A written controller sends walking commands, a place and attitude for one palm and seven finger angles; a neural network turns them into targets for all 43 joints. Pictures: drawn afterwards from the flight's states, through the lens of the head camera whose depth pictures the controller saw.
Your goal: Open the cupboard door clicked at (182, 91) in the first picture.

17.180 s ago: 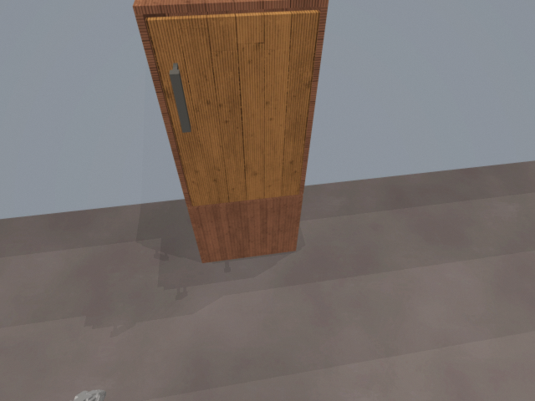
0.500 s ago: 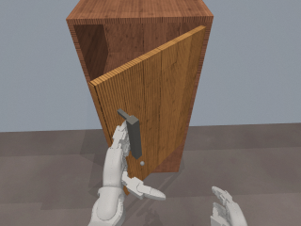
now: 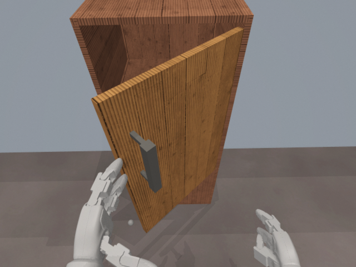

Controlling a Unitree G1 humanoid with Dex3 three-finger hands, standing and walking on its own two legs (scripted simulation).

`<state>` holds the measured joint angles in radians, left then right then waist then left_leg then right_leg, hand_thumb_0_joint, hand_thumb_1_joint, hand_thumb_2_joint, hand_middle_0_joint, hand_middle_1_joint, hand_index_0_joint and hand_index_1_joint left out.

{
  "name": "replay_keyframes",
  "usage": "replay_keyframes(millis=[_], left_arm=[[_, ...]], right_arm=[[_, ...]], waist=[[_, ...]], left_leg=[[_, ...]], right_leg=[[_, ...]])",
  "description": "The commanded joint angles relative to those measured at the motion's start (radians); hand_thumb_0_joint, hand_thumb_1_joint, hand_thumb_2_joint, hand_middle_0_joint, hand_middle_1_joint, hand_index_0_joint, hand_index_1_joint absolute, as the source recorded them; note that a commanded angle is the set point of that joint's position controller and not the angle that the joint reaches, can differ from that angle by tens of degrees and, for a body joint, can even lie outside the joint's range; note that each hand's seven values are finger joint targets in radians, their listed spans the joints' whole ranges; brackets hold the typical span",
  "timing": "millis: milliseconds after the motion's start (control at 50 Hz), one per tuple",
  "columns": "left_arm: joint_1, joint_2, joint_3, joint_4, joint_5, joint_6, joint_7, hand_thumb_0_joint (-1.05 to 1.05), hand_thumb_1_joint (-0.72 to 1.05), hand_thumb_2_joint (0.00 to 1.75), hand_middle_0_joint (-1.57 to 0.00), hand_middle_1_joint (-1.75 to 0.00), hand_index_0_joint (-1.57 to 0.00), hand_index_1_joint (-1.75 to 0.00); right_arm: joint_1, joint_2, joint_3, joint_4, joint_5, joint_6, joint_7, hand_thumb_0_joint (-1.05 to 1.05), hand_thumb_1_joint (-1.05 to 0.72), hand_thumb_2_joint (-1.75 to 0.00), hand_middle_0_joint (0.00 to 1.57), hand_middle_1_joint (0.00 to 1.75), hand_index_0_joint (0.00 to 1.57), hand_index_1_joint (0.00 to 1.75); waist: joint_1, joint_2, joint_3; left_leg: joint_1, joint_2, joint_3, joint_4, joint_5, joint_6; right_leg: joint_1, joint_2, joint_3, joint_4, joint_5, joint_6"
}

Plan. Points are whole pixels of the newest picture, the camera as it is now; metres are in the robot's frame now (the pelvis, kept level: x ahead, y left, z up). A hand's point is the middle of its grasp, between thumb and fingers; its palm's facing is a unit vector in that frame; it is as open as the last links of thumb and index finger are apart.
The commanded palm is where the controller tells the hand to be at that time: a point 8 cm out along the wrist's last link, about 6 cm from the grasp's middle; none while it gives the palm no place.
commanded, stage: slide the hand sideways off the handle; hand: left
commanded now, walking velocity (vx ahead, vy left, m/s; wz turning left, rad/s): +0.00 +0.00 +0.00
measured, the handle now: (146, 163) +0.31 +0.10 +0.10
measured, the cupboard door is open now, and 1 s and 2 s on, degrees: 43 43 43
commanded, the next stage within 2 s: draw the hand back to the body in 0.32 s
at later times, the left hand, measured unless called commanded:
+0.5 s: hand (109, 235) +0.16 +0.13 +0.10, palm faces +0.06 -1.00 -0.03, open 16.3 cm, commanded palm +0.12 +0.19 +0.11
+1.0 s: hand (64, 219) +0.17 +0.20 +0.14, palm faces +0.15 -0.97 -0.21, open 15.9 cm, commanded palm +0.13 +0.25 +0.16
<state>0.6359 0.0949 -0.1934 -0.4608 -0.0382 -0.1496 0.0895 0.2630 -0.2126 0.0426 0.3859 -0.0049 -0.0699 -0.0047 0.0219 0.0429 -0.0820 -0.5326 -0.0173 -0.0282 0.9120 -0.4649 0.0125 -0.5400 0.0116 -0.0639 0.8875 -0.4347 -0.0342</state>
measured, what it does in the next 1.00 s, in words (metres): stands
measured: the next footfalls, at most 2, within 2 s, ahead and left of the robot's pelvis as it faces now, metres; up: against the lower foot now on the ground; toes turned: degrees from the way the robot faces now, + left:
none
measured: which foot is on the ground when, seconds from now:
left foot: down 0.00-1.00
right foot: down 0.00-1.00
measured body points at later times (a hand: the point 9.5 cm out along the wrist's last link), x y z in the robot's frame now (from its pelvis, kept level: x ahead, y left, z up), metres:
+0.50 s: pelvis +0.00 +0.00 -0.01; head +0.02 -0.02 +0.44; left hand +0.15 +0.19 +0.11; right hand +0.20 -0.22 -0.07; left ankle +0.00 +0.11 -0.69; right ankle +0.01 -0.10 -0.69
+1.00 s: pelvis +0.00 +0.01 +0.01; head -0.01 +0.01 +0.46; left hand +0.16 +0.25 +0.15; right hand +0.20 -0.19 -0.04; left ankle +0.00 +0.11 -0.69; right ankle +0.01 -0.10 -0.69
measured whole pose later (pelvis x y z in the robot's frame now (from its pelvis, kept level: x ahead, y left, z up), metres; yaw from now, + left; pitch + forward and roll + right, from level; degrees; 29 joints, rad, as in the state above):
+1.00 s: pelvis +0.00 +0.01 +0.01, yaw +0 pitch +2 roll -2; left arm 0.66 0.28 0.12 -0.55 -0.15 -0.04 -0.03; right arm 0.27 -0.21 0.05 0.49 0.04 -0.17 -0.09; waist 0.06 0.05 -0.09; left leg -0.43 -0.01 -0.03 0.84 -0.44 0.03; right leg -0.41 0.02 -0.07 0.77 -0.39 -0.02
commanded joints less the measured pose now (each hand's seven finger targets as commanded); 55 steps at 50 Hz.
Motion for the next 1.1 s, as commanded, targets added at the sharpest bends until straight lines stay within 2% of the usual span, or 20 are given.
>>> replay_keyframes(millis=[0, 80, 100, 140, 160, 200, 320, 360, 420, 480, 560, 600, 680, 800, 840, 900, 920, 940, 960, 1080], left_arm=[[0.002, 0.042, 0.058, -0.257, -0.035, -0.088, -0.044, 0.00, -0.50, 0.30, -0.15, -0.30, -0.15, -0.30], [0.039, 0.078, 0.125, -0.252, -0.072, -0.102, -0.082, 0.00, -0.50, 0.30, -0.15, -0.30, -0.15, -0.30], [0.047, 0.099, 0.150, -0.247, -0.075, -0.105, -0.089, 0.00, -0.50, 0.30, -0.15, -0.30, -0.15, -0.30], [0.092, 0.085, 0.155, -0.253, -0.093, -0.114, -0.107, 0.00, -0.50, 0.30, -0.15, -0.30, -0.15, -0.30], [0.106, 0.087, 0.159, -0.264, -0.101, -0.118, -0.116, 0.00, -0.50, 0.30, -0.15, -0.30, -0.15, -0.30], [0.140, 0.105, 0.199, -0.239, -0.122, -0.120, -0.131, 0.00, -0.50, 0.30, -0.15, -0.30, -0.15, -0.30], [0.110, 0.107, 0.196, -0.263, -0.141, -0.153, -0.168, 0.00, -0.50, 0.30, -0.15, -0.30, -0.15, -0.30], [0.120, 0.090, 0.176, -0.268, -0.144, -0.163, -0.171, 0.00, -0.50, 0.30, -0.15, -0.30, -0.15, -0.30], [0.122, 0.119, 0.200, -0.274, -0.137, -0.158, -0.164, 0.00, -0.50, 0.30, -0.15, -0.30, -0.15, -0.30], [0.128, 0.146, 0.235, -0.308, -0.138, -0.140, -0.153, 0.00, -0.50, 0.30, -0.15, -0.30, -0.15, -0.30], [0.095, 0.150, 0.268, -0.283, -0.163, -0.097, -0.160, 0.00, -0.50, 0.30, -0.15, -0.30, -0.15, -0.30], [0.085, 0.159, 0.287, -0.273, -0.178, -0.075, -0.171, 0.00, -0.50, 0.30, -0.15, -0.30, -0.15, -0.30], [0.039, 0.171, 0.296, -0.312, -0.193, -0.043, -0.195, 0.00, -0.50, 0.30, -0.15, -0.30, -0.15, -0.30], [0.025, 0.207, 0.354, -0.298, -0.211, 0.012, -0.205, 0.00, -0.50, 0.30, -0.15, -0.30, -0.15, -0.30], [0.016, 0.212, 0.366, -0.328, -0.216, 0.022, -0.209, 0.00, -0.43, 0.33, -0.15, -0.30, -0.15, -0.30], [0.000, 0.226, 0.405, -0.288, -0.233, 0.048, -0.217, 0.00, -0.32, 0.37, -0.16, -0.30, -0.16, -0.30], [-0.045, 0.403, 0.439, -0.363, -0.073, 0.043, -0.101, 0.00, -0.29, 0.39, -0.16, -0.30, -0.16, -0.30], [-0.008, 0.324, 0.416, -0.337, -0.063, 0.054, -0.051, 0.00, -0.26, 0.40, -0.16, -0.30, -0.16, -0.30], [0.003, 0.284, 0.376, -0.327, -0.041, 0.060, -0.028, 0.00, -0.22, 0.42, -0.16, -0.30, -0.16, -0.30], [-0.039, 0.320, 0.409, -0.306, -0.003, 0.047, 0.031, 0.00, -0.01, 0.51, -0.17, -0.30, -0.17, -0.30]], right_arm=[[-0.072, -0.095, -0.044, -0.176, 0.007, -0.080, -0.018, 0.00, -0.90, -0.90, 0.20, 0.30, 0.20, 0.30], [-0.065, -0.097, -0.049, -0.167, 0.011, -0.096, -0.029, 0.00, -0.90, -0.90, 0.20, 0.30, 0.20, 0.30], [-0.068, -0.098, -0.051, -0.161, 0.014, -0.098, -0.031, 0.00, -0.90, -0.90, 0.20, 0.30, 0.20, 0.30], [-0.065, -0.093, -0.054, -0.160, 0.018, -0.107, -0.032, 0.00, -0.90, -0.90, 0.20, 0.30, 0.20, 0.30], [-0.069, -0.094, -0.055, -0.160, 0.020, -0.111, -0.034, 0.00, -0.90, -0.90, 0.20, 0.30, 0.20, 0.30], [-0.073, -0.089, -0.059, -0.149, 0.023, -0.113, -0.037, 0.00, -0.90, -0.90, 0.20, 0.30, 0.20, 0.30], [-0.078, -0.098, -0.065, -0.146, 0.026, -0.130, -0.046, 0.00, -0.90, -0.90, 0.20, 0.30, 0.20, 0.30], [-0.072, -0.097, -0.065, -0.149, 0.028, -0.139, -0.046, 0.00, -0.90, -0.90, 0.20, 0.30, 0.20, 0.30], [-0.071, -0.097, -0.070, -0.149, 0.031, -0.139, -0.047, 0.00, -0.90, -0.90, 0.20, 0.30, 0.20, 0.30], [-0.074, -0.091, -0.065, -0.154, 0.035, -0.134, -0.051, 0.00, -0.90, -0.90, 0.20, 0.30, 0.20, 0.30], [-0.091, -0.092, -0.055, -0.146, 0.043, -0.131, -0.058, 0.00, -0.90, -0.90, 0.20, 0.30, 0.20, 0.30], [-0.101, -0.095, -0.052, -0.139, 0.044, -0.136, -0.063, 0.00, -0.90, -0.90, 0.20, 0.30, 0.20, 0.30], [-0.100, -0.102, -0.041, -0.130, 0.051, -0.154, -0.068, 0.00, -0.90, -0.90, 0.20, 0.30, 0.20, 0.30], [-0.108, -0.103, -0.037, -0.101, 0.052, -0.170, -0.072, 0.00, -0.90, -0.90, 0.20, 0.30, 0.20, 0.30], [-0.116, -0.103, -0.034, -0.099, 0.054, -0.175, -0.072, 0.00, -0.90, -0.90, 0.20, 0.30, 0.20, 0.30], [-0.119, -0.105, -0.033, -0.079, 0.057, -0.179, -0.076, 0.00, -0.90, -0.90, 0.20, 0.30, 0.20, 0.30], [-0.117, -0.098, -0.037, -0.092, 0.041, -0.163, -0.100, 0.00, -0.90, -0.90, 0.20, 0.30, 0.20, 0.30], [-0.106, -0.081, -0.029, -0.081, 0.031, -0.158, -0.108, 0.00, -0.90, -0.90, 0.20, 0.30, 0.20, 0.30], [-0.106, -0.083, -0.022, -0.070, 0.027, -0.152, -0.105, 0.00, -0.90, -0.90, 0.20, 0.30, 0.20, 0.30], [-0.140, -0.094, -0.021, -0.032, 0.017, -0.144, -0.102, 0.00, -0.90, -0.90, 0.20, 0.30, 0.20, 0.30]], waist=[[-0.010, -0.080, -0.089], [-0.008, -0.091, -0.092], [-0.003, -0.069, -0.100], [0.003, -0.074, -0.120], [0.004, -0.051, -0.124], [0.009, -0.086, -0.117], [-0.010, -0.064, -0.091], [-0.008, -0.073, -0.102], [-0.001, -0.060, -0.115], [0.013, -0.031, -0.134], [0.012, -0.058, -0.074], [0.016, -0.068, -0.070], [0.017, 0.007, -0.078], [0.027, -0.026, -0.061], [0.033, 0.011, -0.066], [0.032, -0.027, -0.050], [0.053, -0.021, -0.038], [0.036, -0.020, -0.007], [0.032, 0.035, 0.013], [0.033, 0.016, 0.029]], left_leg=[[-0.028, -0.009, -0.008, -0.114, 0.175, 0.018], [-0.061, -0.012, -0.003, -0.088, 0.161, 0.016], [-0.064, -0.014, -0.001, -0.081, 0.170, 0.015], [-0.059, -0.014, -0.001, -0.078, 0.186, 0.015], [-0.056, -0.015, 0.000, -0.075, 0.193, 0.015], [-0.080, -0.016, -0.003, -0.067, 0.192, 0.012], [-0.078, -0.015, -0.005, -0.053, 0.177, 0.015], [-0.072, -0.014, -0.010, -0.057, 0.178, 0.015], [-0.065, -0.010, -0.010, -0.060, 0.184, 0.016], [-0.047, -0.010, -0.009, -0.077, 0.188, 0.016], [-0.051, -0.005, -0.012, -0.099, 0.162, 0.014], [-0.040, -0.002, -0.017, -0.109, 0.160, 0.016], [0.010, 0.000, -0.022, -0.144, 0.175, 0.012], [0.037, 0.004, -0.032, -0.183, 0.193, 0.010], [0.059, 0.003, -0.030, -0.195, 0.206, 0.007], [0.063, 0.007, -0.039, -0.215, 0.207, 0.003], [0.069, 0.022, -0.019, -0.250, 0.194, 0.010], [0.091, 0.015, -0.015, -0.260, 0.189, 0.008], [0.118, 0.020, -0.017, -0.278, 0.200, 0.006], [0.218, 0.032, -0.032, -0.383, 0.229, 0.007]], right_leg=[[0.085, -0.006, 0.056, -0.160, 0.186, 0.009], [0.081, -0.014, 0.081, -0.169, 0.166, 0.019], [0.091, -0.016, 0.092, -0.170, 0.169, 0.016], [0.100, -0.018, 0.087, -0.159, 0.207, 0.020], [0.098, -0.018, 0.084, -0.154, 0.223, 0.021], [0.116, -0.022, 0.096, -0.157, 0.233, 0.025], [0.057, -0.020, 0.091, -0.157, 0.182, 0.026], [0.051, -0.014, 0.074, -0.144, 0.172, 0.022], [0.049, -0.010, 0.067, -0.135, 0.169, 0.018], [0.066, -0.006, 0.054, -0.131, 0.168, 0.013], [0.062, -0.002, 0.049, -0.166, 0.125, 0.015], [0.074, 0.000, 0.047, -0.179, 0.115, 0.014], [0.086, 0.001, 0.027, -0.184, 0.136, 0.011], [0.123, 0.008, 0.008, -0.207, 0.160, 0.011], [0.131, 0.009, 0.002, -0.208, 0.174, 0.010], [0.147, 0.014, -0.002, -0.228, 0.172, 0.010], [0.193, -0.010, 0.075, -0.292, 0.162, -0.002], [0.194, -0.017, 0.072, -0.323, 0.147, -0.004], [0.200, -0.018, 0.057, -0.325, 0.153, -0.004], [0.281, -0.015, 0.037, -0.386, 0.168, 0.001]])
